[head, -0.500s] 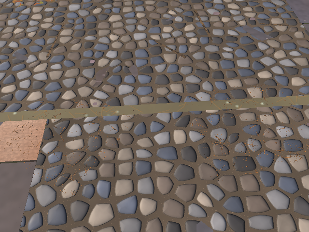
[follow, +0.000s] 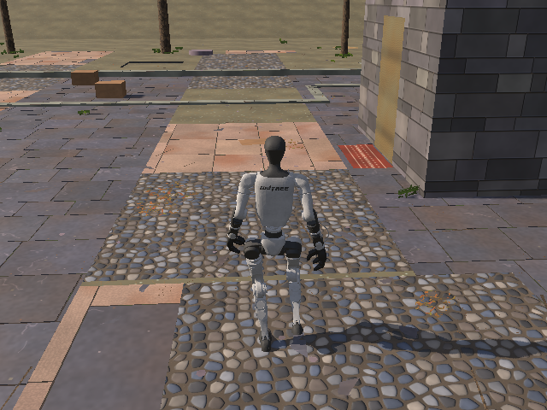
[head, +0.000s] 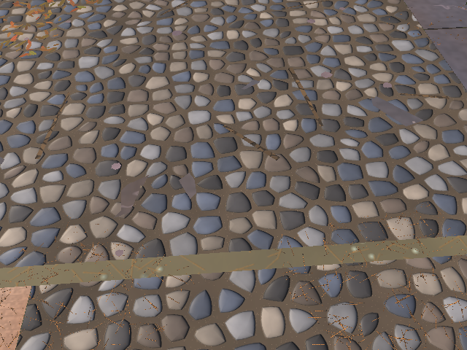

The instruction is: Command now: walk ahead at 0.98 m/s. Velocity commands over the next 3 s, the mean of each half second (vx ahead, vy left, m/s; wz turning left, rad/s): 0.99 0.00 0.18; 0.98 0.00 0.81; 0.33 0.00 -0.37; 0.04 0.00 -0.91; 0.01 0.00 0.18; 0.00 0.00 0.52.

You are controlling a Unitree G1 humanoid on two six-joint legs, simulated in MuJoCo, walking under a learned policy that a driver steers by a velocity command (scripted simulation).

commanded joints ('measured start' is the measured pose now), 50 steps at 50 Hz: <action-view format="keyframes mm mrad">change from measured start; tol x64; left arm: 1 -35 53 -4 -85 9 14 -12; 50 -218 36 -33 -200 16 -11 9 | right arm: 1 -26 -61 -1 -44 18 -50 7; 50 29 -145 -40 -81 45 -20 -10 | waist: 1 56 39 162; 50 -39 -28 77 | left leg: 1 -162 273 -341 -463 -122 119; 13 373 317 -94 96 1319 -3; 16 -423 50 -197 1049 -168 -5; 35 -58 21 107 221 313 81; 40 611 398 -975 -217 -98 420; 50 -133 71 -327 -256 720 100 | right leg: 1 -145 -89 -20 -135 109 32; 13 394 146 -182 -789 144 -68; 16 1080 -390 739 -970 -356 -225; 35 634 -155 -351 -779 1397 115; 39 -230 124 -73 445 -269 127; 50 109 -13 -135 -613 363 127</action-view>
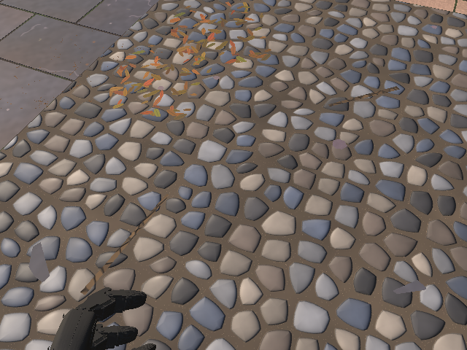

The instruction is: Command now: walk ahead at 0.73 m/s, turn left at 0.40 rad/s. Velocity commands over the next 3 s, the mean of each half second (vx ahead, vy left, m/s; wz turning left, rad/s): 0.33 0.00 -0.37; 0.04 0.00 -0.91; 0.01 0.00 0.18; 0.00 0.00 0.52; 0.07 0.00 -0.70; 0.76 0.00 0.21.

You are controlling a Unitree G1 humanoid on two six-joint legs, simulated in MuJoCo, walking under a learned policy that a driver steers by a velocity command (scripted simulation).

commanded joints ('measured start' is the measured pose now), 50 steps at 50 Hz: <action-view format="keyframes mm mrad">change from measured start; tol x32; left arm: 1 2 28 -2 -23 -17 -8 -10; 9 546 261 76 201 -25 -50 5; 50 228 216 130 21 -54 166 -43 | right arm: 1 34 -98 -19 -38 28 -37 6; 30 -459 -83 45 -293 -21 82 -38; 50 -252 -152 10 -296 -31 74 -48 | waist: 1 -15 -33 26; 11 118 -68 -498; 50 51 162 -52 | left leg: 1 -210 177 -81 -117 794 -3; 7 120 256 -8 280 1057 -126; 8 55 212 45 522 865 -144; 9 -220 82 139 938 -141 -176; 11 -528 112 4 1233 -191 -209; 36 -206 116 -42 125 -44 -184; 39 70 578 -442 -173 -90 -46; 50 48 462 32 -35 483 -5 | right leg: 1 300 114 -192 -277 356 -49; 7 540 219 -166 -490 350 -151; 10 1258 -273 522 -323 1388 -462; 17 571 11 296 -574 786 -326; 27 528 124 496 -662 -116 -154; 37 406 209 602 -566 -198 -98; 44 168 257 9 342 -265 9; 50 93 173 -66 209 -247 40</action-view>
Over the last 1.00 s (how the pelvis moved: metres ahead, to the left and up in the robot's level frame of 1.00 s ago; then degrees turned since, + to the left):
0.94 0.08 0.01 32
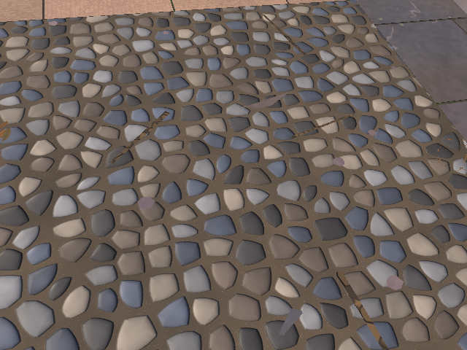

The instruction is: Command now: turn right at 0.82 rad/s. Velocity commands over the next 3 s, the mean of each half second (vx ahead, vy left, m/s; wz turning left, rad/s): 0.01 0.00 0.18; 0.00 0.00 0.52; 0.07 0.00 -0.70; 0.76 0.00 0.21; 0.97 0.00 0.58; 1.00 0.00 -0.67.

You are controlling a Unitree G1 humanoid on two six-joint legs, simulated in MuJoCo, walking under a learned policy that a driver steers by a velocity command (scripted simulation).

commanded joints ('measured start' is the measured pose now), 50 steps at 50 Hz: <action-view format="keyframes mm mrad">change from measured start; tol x32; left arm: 1 -40 44 0 -84 -3 -4 -9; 50 -34 25 -28 12 -1 -28 38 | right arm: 1 97 -157 -51 -27 -3 -12 4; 50 96 -142 -54 4 -7 7 19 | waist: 1 -51 232 -81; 10 19 261 -91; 13 8 -243 -104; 28 -14 -89 -73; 31 -51 435 -86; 50 -50 164 -11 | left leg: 1 189 246 -158 -67 439 151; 10 -15 177 -209 53 505 99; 13 -287 -30 -26 417 -416 -19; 17 -296 2 -60 738 -272 -55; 29 -21 -2 43 156 -101 -8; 32 217 381 -663 -58 517 284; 50 69 222 -293 -133 154 157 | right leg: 1 -91 -11 -48 -70 -31 8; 11 579 -92 1 -890 249 -114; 14 419 -405 136 -855 656 -315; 27 414 -375 -153 -735 526 -220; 30 216 -284 -278 -370 217 -85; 31 -117 -83 -292 -119 -319 6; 33 -179 -71 -39 43 -255 -23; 50 64 -33 -39 -314 -10 -71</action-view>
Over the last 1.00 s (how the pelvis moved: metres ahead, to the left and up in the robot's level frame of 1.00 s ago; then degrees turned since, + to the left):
0.34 -0.02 0.01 -43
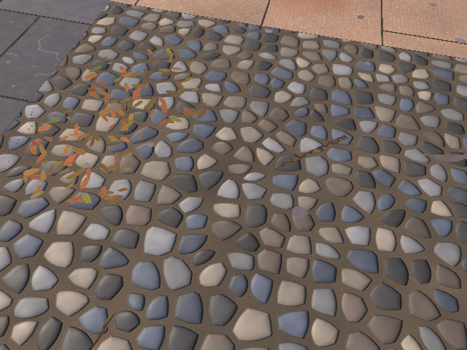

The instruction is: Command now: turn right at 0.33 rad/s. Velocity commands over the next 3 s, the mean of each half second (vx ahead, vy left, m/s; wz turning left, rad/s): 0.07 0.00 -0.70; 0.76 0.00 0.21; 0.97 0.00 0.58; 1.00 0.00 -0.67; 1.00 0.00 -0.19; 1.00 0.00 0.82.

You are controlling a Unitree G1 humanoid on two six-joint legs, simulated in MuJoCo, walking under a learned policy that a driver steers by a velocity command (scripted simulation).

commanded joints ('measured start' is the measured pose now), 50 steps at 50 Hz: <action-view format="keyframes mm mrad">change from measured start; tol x32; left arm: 1 -70 111 28 -80 -1 -21 -9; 50 -50 103 -27 -165 74 -181 -18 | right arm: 1 70 -198 -56 -14 1 -7 -16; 37 -266 -180 -44 -104 10 -61 89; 44 407 -388 -121 58 -11 -67 42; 50 197 -241 -85 52 26 -82 34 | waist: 1 -63 120 9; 16 0 -227 -88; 38 75 -57 129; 44 -200 326 -285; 50 -17 52 15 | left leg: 1 53 353 -179 -101 201 113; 13 110 380 38 132 552 63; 15 -135 279 162 432 225 -66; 16 -472 78 183 617 -445 -151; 18 -515 116 -8 808 -401 -153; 38 -608 161 59 294 -2 -22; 42 20 -7 207 263 -80 71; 44 506 320 -507 34 -657 220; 45 490 386 -883 -154 -699 230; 50 33 228 -451 -190 -260 192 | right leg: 1 -52 10 2 22 -68 -18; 12 81 29 -106 -174 -112 -47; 17 479 -368 538 -480 781 -389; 22 392 -119 431 -652 -235 -278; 35 470 -219 316 -766 -105 -244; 38 533 -255 219 -772 68 -224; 42 374 -185 -48 -252 1161 -144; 45 -394 88 59 588 -32 -75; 50 -305 -83 57 369 60 -29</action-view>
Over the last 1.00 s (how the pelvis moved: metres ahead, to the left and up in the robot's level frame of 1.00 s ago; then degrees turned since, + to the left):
-0.03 0.04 0.00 26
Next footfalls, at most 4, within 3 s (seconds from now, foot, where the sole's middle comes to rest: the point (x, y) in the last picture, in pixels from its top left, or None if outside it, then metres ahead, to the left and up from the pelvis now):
0.30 right None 0.00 -0.12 -0.78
0.84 left None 0.40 -0.07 -0.78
1.30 right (330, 253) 0.83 -0.31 -0.78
1.68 left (247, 175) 1.15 -0.03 -0.78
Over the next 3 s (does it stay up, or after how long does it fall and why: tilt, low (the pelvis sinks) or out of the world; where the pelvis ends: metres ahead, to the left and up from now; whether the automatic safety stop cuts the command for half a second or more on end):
stays up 2.16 -0.54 -0.03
